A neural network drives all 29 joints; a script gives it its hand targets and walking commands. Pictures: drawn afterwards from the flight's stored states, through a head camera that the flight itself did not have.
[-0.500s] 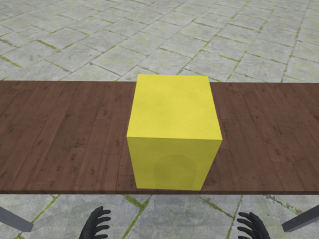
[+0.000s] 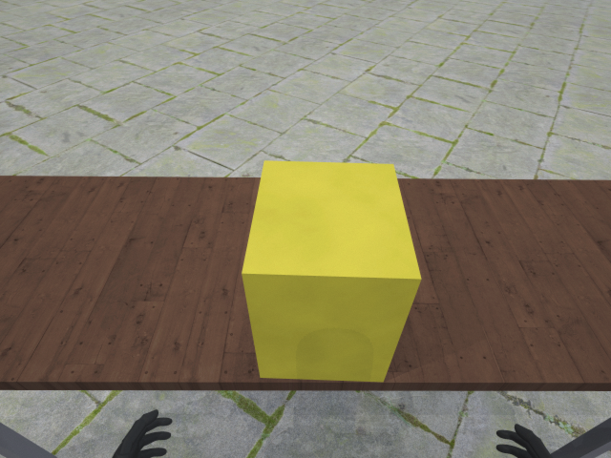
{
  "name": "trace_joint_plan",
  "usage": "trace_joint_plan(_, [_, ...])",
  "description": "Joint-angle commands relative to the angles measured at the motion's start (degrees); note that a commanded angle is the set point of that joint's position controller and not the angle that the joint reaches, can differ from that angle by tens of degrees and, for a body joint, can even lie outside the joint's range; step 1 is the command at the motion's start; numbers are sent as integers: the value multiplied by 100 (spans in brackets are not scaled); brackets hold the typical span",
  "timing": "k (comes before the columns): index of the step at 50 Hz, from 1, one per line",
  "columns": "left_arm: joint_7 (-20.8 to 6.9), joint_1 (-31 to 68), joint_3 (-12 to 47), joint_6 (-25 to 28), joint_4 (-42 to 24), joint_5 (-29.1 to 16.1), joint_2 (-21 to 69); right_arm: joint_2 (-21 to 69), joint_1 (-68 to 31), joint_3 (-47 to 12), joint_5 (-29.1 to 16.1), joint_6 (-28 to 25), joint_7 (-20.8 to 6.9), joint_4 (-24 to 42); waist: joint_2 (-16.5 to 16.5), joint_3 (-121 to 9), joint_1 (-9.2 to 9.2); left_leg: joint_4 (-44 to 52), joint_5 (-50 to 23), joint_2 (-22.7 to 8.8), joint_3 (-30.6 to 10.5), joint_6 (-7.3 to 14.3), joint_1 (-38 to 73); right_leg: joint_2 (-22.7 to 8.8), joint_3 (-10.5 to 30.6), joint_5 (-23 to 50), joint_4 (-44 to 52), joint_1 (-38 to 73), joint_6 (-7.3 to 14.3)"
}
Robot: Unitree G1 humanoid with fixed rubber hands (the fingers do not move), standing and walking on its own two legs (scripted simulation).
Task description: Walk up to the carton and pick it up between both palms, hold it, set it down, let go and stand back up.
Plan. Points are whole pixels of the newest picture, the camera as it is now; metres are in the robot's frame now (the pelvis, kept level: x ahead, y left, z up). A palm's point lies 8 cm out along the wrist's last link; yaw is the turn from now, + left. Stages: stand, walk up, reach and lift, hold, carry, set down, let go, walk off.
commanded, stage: stand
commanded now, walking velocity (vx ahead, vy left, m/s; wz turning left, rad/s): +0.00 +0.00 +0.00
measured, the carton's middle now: (325, 273) +0.39 +0.00 +0.04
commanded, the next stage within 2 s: none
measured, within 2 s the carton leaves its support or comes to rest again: neither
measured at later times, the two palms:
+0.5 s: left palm out of the picture +0.14 +0.25 -0.09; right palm out of the picture +0.14 -0.28 -0.07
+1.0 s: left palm out of the picture +0.13 +0.26 -0.10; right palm out of the picture +0.13 -0.28 -0.07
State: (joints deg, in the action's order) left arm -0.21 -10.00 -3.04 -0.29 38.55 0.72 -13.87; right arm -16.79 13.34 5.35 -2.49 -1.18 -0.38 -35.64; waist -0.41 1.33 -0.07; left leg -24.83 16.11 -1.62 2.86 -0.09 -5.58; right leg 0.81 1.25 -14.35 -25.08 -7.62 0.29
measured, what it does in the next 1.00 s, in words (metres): stands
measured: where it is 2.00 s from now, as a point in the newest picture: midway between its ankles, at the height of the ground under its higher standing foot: outside the picture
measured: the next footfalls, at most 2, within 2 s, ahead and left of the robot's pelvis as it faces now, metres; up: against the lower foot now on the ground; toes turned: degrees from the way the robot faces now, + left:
none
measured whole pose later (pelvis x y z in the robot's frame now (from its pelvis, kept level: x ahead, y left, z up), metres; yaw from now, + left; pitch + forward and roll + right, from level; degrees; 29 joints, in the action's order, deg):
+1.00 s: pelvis +0.00 +0.00 +0.00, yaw +0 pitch -3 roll +0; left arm -0.3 -10.0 -3.0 0.7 44.9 0.7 -14.4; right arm -17.0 13.3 5.3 -2.5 -1.0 -0.3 -35.8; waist -0.3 2.0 -0.1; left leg -24.9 16.0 -1.6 2.9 -0.1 -5.6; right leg 0.8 1.3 -14.2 -25.1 -7.6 0.3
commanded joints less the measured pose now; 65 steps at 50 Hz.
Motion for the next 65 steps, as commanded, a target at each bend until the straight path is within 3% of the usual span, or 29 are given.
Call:
trace_joint_plan(1, [-32, 357, -310, 223, -135, 122, -1637, -1165, -91, 89, 437, -139, 39, 124, -68, 102, -78, 282, -680, -448, -573, 253, -441, -678, 647, 1113, 326, -611, 241])
trace_joint_plan(5, [-14, 404, -242, 253, -114, 150, -1195, -1488, -527, 151, 510, -120, 118, 185, 496, -468, 36, 244, -932, -452, -527, 268, -374, -545, 471, 1502, 186, -129, 194])
trace_joint_plan(6, [21, 396, -293, 285, -181, 199, -1571, -1167, -231, 46, 515, -109, 82, 134, -49, -9, 85, 268, -861, -368, -590, 251, -490, -487, 463, 1202, 344, -289, 195])
trace_joint_plan(7, [0, 540, -276, 293, -88, 226, -1354, -1224, -171, 122, 473, -106, 136, 85, 83, -75, -164, 234, -1040, -478, -568, 289, -237, -607, 639, 1273, 340, -466, 272])
trace_joint_plan(9, [25, 381, -274, 253, -20, 202, -1516, -1291, -189, 132, 486, -57, 69, -111, 103, -52, 7, 246, -932, -480, -535, 256, -178, -537, 549, 1030, 377, -536, 246])
trace_joint_plan(10, [25, 516, -276, 282, -22, 197, -1444, -1295, -188, 193, 459, -82, 67, 93, 474, 61, -157, 267, -922, -444, -558, 205, -408, -596, 563, 1122, 336, -440, 270])
trace_joint_plan(12, [19, 371, -286, 314, 3, 173, -1517, -1344, -51, 126, 487, -90, 37, -10, -39, 77, -41, 275, -993, -363, -535, 205, -401, -483, 511, 1208, 373, -377, 238])
trace_joint_plan(13, [2, 208, -231, 347, -52, 137, -1349, -1444, -403, 137, 528, -142, 78, 27, 235, -447, 116, 291, -913, -470, -583, 255, -424, -575, 627, 1357, 258, -112, 308])
trace_joint_plan(16, [-14, 214, -343, 288, -2, 172, -1570, -1363, 20, 183, 447, -48, 118, -89, -5, -252, 37, 222, -1187, -385, -468, 229, -190, -636, 569, 1709, 211, -94, 253])
trace_joint_plan(18, [6, 505, -197, 320, 36, 127, -1327, -1436, -333, 154, 492, -103, 142, -13, 450, -62, -23, 380, -1342, -486, -560, 239, -291, -635, 574, 1593, 217, -276, 226])
trace_joint_plan(20, [-24, 381, -247, 288, 93, 99, -1259, -1321, -490, 145, 464, -157, 99, 37, 44, -437, 64, 183, -1594, -537, -508, 233, 10, -576, 478, 1773, 234, -265, 244])
trace_joint_plan(23, [16, 389, -311, 305, 93, 111, -1657, -1307, -127, 168, 437, -142, 59, -31, 512, -340, -85, 230, -1677, -426, -479, 245, -228, -688, 546, 2110, 159, 97, 267])
trace_joint_plan(25, [-5, 393, -267, 229, 71, 154, -1615, -1314, -72, 197, 453, -94, 140, -54, 106, 30, -60, 251, -1585, -538, -619, 275, -271, -613, 440, 1927, 190, -232, 314])
trace_joint_plan(27, [-50, 409, -160, 293, 89, 119, -1260, -1381, -128, 160, 460, -145, 137, -76, 505, -412, -120, 237, -1101, -450, -470, 215, -100, -629, 582, 1815, 250, -128, 305])
trace_joint_plan(28, [-59, 549, -225, 305, 61, 141, -1371, -1281, -156, 130, 472, -158, 168, -46, 22, -264, -92, 342, -1411, -553, -700, 219, -183, -626, 515, 1769, 83, -135, 310])
trace_joint_plan(31, [-26, 272, -291, 240, 248, 130, -1613, -1410, -475, 166, 412, -79, 142, -11, 631, -167, 45, 348, -1283, -489, -588, 239, -204, -579, 510, 1597, 208, -226, 271])
trace_joint_plan(35, [25, 202, -312, 353, 317, 163, -1601, -1396, -159, 134, 473, -74, 136, -177, -164, -280, 22, 308, -1312, -490, -600, 298, -190, -647, 498, 1551, 272, 25, 278])
trace_joint_plan(36, [44, 357, -239, 353, 189, 118, -1444, -1379, -261, 129, 429, -90, 148, -185, 437, -501, -24, 200, -1289, -415, -589, 274, -88, -643, 530, 1839, 299, -6, 232])
trace_joint_plan(44, [0, 393, -325, 301, 361, 67, -1698, -1379, -64, 175, 426, -117, 139, -103, 134, 18, -83, 461, -1517, -563, -543, 296, -152, -718, 523, 1805, 275, -133, 300])
trace_joint_plan(47, [19, 355, -289, 262, 366, 109, -1658, -1322, -164, 189, 418, -107, 132, -194, 498, -78, 3, 459, -1251, -472, -573, 171, -159, -641, 560, 1666, 365, -1, 308])
trace_joint_plan(50, [10, 524, -283, 305, 408, 195, -1700, -1137, -306, 110, 370, -126, 68, -122, 39, -28, -65, 432, -786, -450, -586, 200, -270, -662, 603, 1336, 424, -120, 307])
trace_joint_plan(51, [22, 390, -305, 298, 468, 122, -1596, -1243, -291, 102, 423, -114, 93, -192, 646, 189, 4, 456, -862, -438, -582, 259, -549, -713, 635, 1531, 365, -20, 290])
trace_joint_plan(53, [-7, 400, -305, 304, 437, 132, -1547, -1280, -233, 86, 491, -163, 119, -258, 641, 104, -24, 475, -1248, -504, -590, 261, -354, -654, 612, 1670, 316, -34, 328])
trace_joint_plan(54, [2, 314, -257, 274, 473, 122, -1482, -1310, -367, 109, 476, -191, 120, -193, 181, -295, 83, 352, -1343, -510, -585, 268, -151, -574, 567, 1747, 357, 93, 304])
trace_joint_plan(56, [-63, 389, -220, 339, 473, 23, -1457, -1377, -329, 128, 388, -142, 92, -154, 525, -202, 40, 344, -1281, -502, -589, 218, -88, -708, 702, 1614, 356, -218, 311])
trace_joint_plan(58, [-43, 539, -263, 263, 443, 130, -1605, -1260, -8, 108, 440, -138, 111, -251, 46, 235, -123, 581, -1126, -505, -713, 184, -349, -576, 447, 1379, 307, -266, 257])
trace_joint_plan(59, [11, 366, -292, 229, 557, 174, -1626, -1518, -396, 170, 430, -148, 97, -285, 367, -53, 101, 364, -1172, -548, -621, 240, -142, -593, 546, 1428, 394, -80, 305])
trace_joint_plan(61, [1, 457, -229, 293, 534, 147, -1676, -1389, -275, 119, 429, -96, 103, -258, 386, 130, -108, 539, -1140, -516, -593, 248, -291, -719, 589, 1621, 338, -91, 298])
trace_joint_plan(65, [-7, 499, -285, 230, 547, 97, -1564, -1355, -361, 125, 451, -172, 110, -257, 304, -87, 81, 450, -1683, -606, -665, 324, -247, -675, 548, 1563, 348, 76, 297])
